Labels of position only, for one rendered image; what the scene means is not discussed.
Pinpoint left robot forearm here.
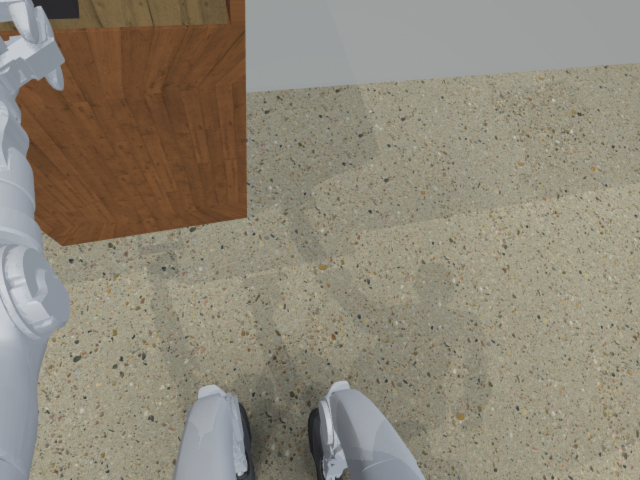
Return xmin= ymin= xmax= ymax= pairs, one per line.
xmin=0 ymin=84 xmax=43 ymax=255

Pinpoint robot left hand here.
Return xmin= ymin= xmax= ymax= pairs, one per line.
xmin=0 ymin=0 xmax=65 ymax=100

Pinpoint robot left shin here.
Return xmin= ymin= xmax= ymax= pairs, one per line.
xmin=187 ymin=385 xmax=247 ymax=473

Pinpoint robot right thigh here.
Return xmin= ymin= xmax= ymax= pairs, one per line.
xmin=319 ymin=389 xmax=426 ymax=480

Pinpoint drawer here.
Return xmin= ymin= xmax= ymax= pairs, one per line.
xmin=0 ymin=0 xmax=227 ymax=31

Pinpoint cabinet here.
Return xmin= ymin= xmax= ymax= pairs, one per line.
xmin=0 ymin=0 xmax=247 ymax=246

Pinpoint left robot upper arm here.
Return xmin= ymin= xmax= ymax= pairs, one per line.
xmin=0 ymin=244 xmax=70 ymax=480

